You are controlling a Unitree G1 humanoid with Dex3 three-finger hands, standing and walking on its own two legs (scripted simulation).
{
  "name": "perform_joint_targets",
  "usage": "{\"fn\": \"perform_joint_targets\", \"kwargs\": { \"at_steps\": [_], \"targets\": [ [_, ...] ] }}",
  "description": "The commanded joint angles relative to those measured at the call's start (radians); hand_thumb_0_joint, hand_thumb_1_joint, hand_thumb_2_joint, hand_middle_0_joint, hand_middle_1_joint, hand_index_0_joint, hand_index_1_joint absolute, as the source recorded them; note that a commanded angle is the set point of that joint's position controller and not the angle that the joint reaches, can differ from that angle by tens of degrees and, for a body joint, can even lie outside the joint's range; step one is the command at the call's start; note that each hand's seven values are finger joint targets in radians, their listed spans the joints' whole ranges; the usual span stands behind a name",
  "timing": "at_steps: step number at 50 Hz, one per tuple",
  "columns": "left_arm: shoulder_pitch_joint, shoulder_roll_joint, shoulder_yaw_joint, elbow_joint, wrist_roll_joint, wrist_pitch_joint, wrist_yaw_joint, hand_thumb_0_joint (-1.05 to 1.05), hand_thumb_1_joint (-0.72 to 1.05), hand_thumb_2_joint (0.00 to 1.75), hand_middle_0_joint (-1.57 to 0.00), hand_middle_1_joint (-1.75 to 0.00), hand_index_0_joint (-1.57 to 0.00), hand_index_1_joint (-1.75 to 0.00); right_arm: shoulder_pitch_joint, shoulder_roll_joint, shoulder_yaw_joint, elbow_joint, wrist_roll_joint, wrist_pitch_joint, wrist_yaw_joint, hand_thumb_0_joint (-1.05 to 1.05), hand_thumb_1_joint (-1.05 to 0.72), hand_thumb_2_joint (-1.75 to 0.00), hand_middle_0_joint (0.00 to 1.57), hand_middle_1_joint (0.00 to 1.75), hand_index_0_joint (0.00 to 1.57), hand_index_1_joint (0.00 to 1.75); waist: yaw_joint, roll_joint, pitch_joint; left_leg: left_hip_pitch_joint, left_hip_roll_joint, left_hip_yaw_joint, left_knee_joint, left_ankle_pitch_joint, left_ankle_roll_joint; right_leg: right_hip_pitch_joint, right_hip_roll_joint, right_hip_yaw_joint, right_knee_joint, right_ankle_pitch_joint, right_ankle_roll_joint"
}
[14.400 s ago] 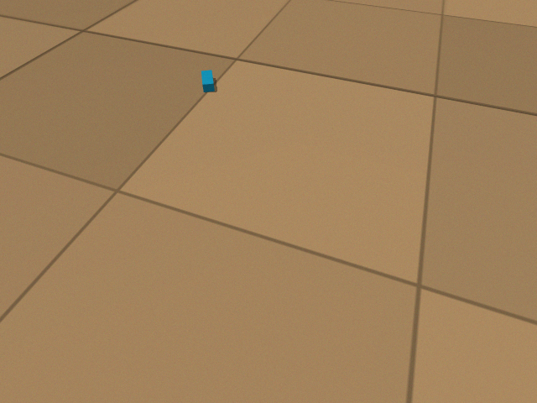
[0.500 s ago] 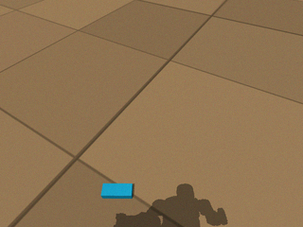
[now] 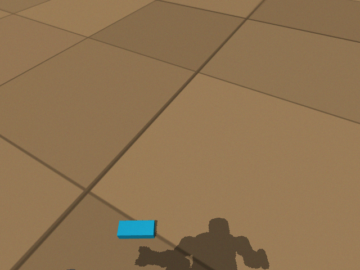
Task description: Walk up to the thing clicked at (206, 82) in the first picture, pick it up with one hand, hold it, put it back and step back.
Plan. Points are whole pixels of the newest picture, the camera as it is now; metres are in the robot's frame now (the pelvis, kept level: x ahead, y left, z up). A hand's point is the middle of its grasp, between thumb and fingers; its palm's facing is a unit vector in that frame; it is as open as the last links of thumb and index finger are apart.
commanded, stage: stand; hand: left
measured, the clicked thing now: (136, 229) +0.44 +0.25 -0.75
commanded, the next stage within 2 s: none
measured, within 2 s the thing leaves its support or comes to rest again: neither
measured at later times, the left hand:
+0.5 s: hand out of the picture +0.08 +0.25 -0.15, palm faces -0.01 -0.94 -0.34, open 7.4 cm
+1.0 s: hand out of the picture +0.08 +0.25 -0.15, palm faces -0.01 -0.94 -0.35, open 7.4 cm
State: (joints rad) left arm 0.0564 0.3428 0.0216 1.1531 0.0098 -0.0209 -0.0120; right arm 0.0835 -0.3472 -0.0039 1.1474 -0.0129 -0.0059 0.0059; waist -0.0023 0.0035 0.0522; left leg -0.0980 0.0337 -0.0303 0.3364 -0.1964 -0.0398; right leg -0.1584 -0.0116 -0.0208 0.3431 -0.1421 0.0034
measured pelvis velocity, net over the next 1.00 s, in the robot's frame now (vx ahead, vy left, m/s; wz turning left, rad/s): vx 0.00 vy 0.00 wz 0.00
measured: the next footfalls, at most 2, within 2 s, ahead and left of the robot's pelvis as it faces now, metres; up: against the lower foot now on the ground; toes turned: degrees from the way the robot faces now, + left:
none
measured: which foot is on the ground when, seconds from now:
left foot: down 0.00-1.00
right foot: down 0.00-1.00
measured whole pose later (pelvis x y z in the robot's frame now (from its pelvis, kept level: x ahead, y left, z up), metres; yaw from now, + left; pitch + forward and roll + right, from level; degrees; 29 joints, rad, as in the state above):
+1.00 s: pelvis +0.00 +0.00 +0.00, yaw +0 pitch -2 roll +0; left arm 0.10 0.35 0.00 1.14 0.01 -0.02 -0.01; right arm 0.12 -0.36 0.00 1.14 -0.01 0.00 0.01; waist 0.00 0.01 0.04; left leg -0.09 0.04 -0.03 0.33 -0.19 -0.04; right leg -0.16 -0.01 -0.02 0.35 -0.15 0.00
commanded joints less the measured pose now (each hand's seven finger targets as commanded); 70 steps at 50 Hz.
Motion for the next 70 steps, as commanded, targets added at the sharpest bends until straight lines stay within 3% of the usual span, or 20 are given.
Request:
{"fn": "perform_joint_targets", "kwargs": {
  "at_steps": [1,4,7,15,23,24,26,27,33,42,44,47,51,54,57,70],
  "targets": [
    [-0.039,0.219,0.035,-0.064,-0.005,-0.015,0.012,0.00,0.90,0.90,-0.20,-0.30,-0.20,-0.30,-0.044,-0.213,-0.035,-0.064,0.002,-0.026,-0.008,0.00,-0.90,-0.90,0.20,0.30,0.20,0.30,0.009,0.012,-0.069,-0.060,0.090,-0.068,-0.077,0.064,0.042,0.064,-0.112,0.102,-0.057,0.037,-0.015],
    [-0.046,0.229,0.035,-0.069,-0.004,-0.013,0.012,0.00,0.90,0.90,-0.20,-0.30,-0.20,-0.30,-0.034,-0.206,-0.034,-0.066,0.001,-0.026,-0.008,0.00,-0.90,-0.90,0.20,0.30,0.20,0.30,0.004,-0.002,-0.073,-0.060,0.090,-0.069,-0.084,0.060,0.041,0.063,-0.111,0.101,-0.052,0.018,-0.019],
    [-0.040,0.224,0.031,-0.072,-0.003,-0.015,0.011,0.00,0.90,0.90,-0.20,-0.30,-0.20,-0.30,-0.036,-0.210,-0.036,-0.067,0.001,-0.028,-0.008,0.00,-0.90,-0.90,0.20,0.30,0.20,0.30,0.003,-0.002,-0.098,-0.030,0.095,-0.067,-0.070,0.119,0.043,0.070,-0.117,0.102,-0.043,0.083,-0.022],
    [-0.026,0.228,0.026,-0.070,-0.005,-0.014,0.012,0.00,0.90,0.90,-0.20,-0.30,-0.20,-0.30,-0.025,-0.211,-0.035,-0.064,0.003,-0.022,-0.007,0.00,-0.90,-0.90,0.20,0.30,0.20,0.30,0.004,-0.008,-0.075,-0.030,0.086,-0.061,-0.070,0.060,0.045,0.039,-0.116,0.107,-0.065,0.016,-0.020],
    [-0.016,0.230,0.025,-0.070,-0.004,-0.013,0.011,0.00,0.90,0.90,-0.20,-0.30,-0.20,-0.30,-0.021,-0.215,-0.031,-0.064,0.003,-0.024,-0.008,0.00,-0.90,-0.90,0.20,0.30,0.20,0.30,0.005,0.005,-0.076,-0.037,0.093,-0.070,-0.077,0.069,0.045,0.055,-0.117,0.104,-0.052,0.045,-0.021],
    [-0.019,0.231,0.025,-0.070,-0.004,-0.011,0.011,0.00,0.90,0.90,-0.20,-0.30,-0.20,-0.30,-0.021,-0.213,-0.031,-0.064,0.003,-0.022,-0.009,0.00,-0.90,-0.90,0.20,0.30,0.20,0.30,0.006,-0.004,-0.064,-0.037,0.087,-0.067,-0.080,0.044,0.043,0.031,-0.113,0.103,-0.063,-0.005,-0.021],
    [-0.015,0.233,0.022,-0.074,-0.003,-0.013,0.012,0.00,0.90,0.90,-0.20,-0.30,-0.20,-0.30,-0.015,-0.215,-0.033,-0.066,0.004,-0.021,-0.007,0.00,-0.90,-0.90,0.20,0.30,0.20,0.30,0.001,-0.008,-0.081,-0.015,0.087,-0.062,-0.065,0.062,0.047,0.030,-0.117,0.110,-0.069,0.013,-0.023],
    [-0.020,0.235,0.023,-0.073,-0.005,-0.013,0.012,0.00,0.90,0.90,-0.20,-0.30,-0.20,-0.30,-0.005,-0.211,-0.031,-0.060,0.003,-0.020,-0.006,0.00,-0.90,-0.90,0.20,0.30,0.20,0.30,0.000,-0.007,-0.057,-0.047,0.083,-0.063,-0.071,0.036,0.044,0.029,-0.113,0.112,-0.078,-0.025,-0.019],
    [-0.012,0.235,0.023,-0.078,-0.004,-0.016,0.013,0.00,0.90,0.90,-0.20,-0.30,-0.20,-0.30,-0.015,-0.219,-0.032,-0.069,0.002,-0.021,-0.008,0.00,-0.90,-0.90,0.20,0.30,0.20,0.30,0.001,0.001,-0.086,-0.031,0.091,-0.062,-0.067,0.087,0.047,0.060,-0.120,0.110,-0.053,0.081,-0.024],
    [-0.010,0.229,0.019,-0.075,-0.002,-0.013,0.013,0.00,0.90,0.90,-0.20,-0.30,-0.20,-0.30,-0.013,-0.224,-0.028,-0.067,0.003,-0.021,-0.011,0.00,-0.90,-0.90,0.20,0.30,0.20,0.30,0.004,0.003,-0.083,-0.032,0.097,-0.064,-0.069,0.103,0.047,0.067,-0.118,0.103,-0.051,0.081,-0.020],
    [-0.011,0.234,0.019,-0.074,-0.003,-0.010,0.013,0.00,0.90,0.90,-0.20,-0.30,-0.20,-0.30,-0.003,-0.220,-0.028,-0.064,0.002,-0.018,-0.010,0.00,-0.90,-0.90,0.20,0.30,0.20,0.30,0.004,-0.004,-0.054,-0.050,0.087,-0.061,-0.079,0.035,0.043,0.039,-0.114,0.105,-0.071,-0.022,-0.020],
    [-0.006,0.233,0.018,-0.076,-0.002,-0.012,0.012,0.00,0.90,0.90,-0.20,-0.30,-0.20,-0.30,-0.011,-0.227,-0.030,-0.067,0.003,-0.020,-0.009,0.00,-0.90,-0.90,0.20,0.30,0.20,0.30,0.006,0.004,-0.065,-0.050,0.092,-0.066,-0.078,0.055,0.048,0.053,-0.117,0.105,-0.061,0.034,-0.024],
    [-0.011,0.240,0.021,-0.077,-0.003,-0.012,0.013,0.00,0.90,0.90,-0.20,-0.30,-0.20,-0.30,0.008,-0.211,-0.026,-0.064,0.002,-0.018,-0.007,0.00,-0.90,-0.90,0.20,0.30,0.20,0.30,0.003,-0.018,-0.048,-0.058,0.084,-0.061,-0.077,0.027,0.046,0.034,-0.117,0.112,-0.076,-0.030,-0.021],
    [-0.007,0.233,0.020,-0.080,-0.004,-0.014,0.012,0.00,0.90,0.90,-0.20,-0.30,-0.20,-0.30,-0.007,-0.223,-0.028,-0.069,0.003,-0.021,-0.008,0.00,-0.90,-0.90,0.20,0.30,0.20,0.30,0.007,0.006,-0.078,-0.037,0.092,-0.065,-0.075,0.081,0.047,0.060,-0.118,0.103,-0.055,0.058,-0.023],
    [-0.009,0.238,0.022,-0.075,-0.005,-0.013,0.013,0.00,0.90,0.90,-0.20,-0.30,-0.20,-0.30,0.008,-0.215,-0.027,-0.066,0.003,-0.020,-0.009,0.00,-0.90,-0.90,0.20,0.30,0.20,0.30,0.003,-0.013,-0.055,-0.052,0.089,-0.066,-0.081,0.065,0.045,0.055,-0.114,0.101,-0.060,0.023,-0.020],
    [0.004,0.232,0.019,-0.076,-0.003,-0.011,0.013,0.00,0.90,0.90,-0.20,-0.30,-0.20,-0.30,0.004,-0.220,-0.027,-0.070,0.002,-0.020,-0.012,0.00,-0.90,-0.90,0.20,0.30,0.20,0.30,0.006,-0.002,-0.070,-0.025,0.089,-0.061,-0.070,0.083,0.045,0.045,-0.116,0.101,-0.059,0.050,-0.024]
  ]
}}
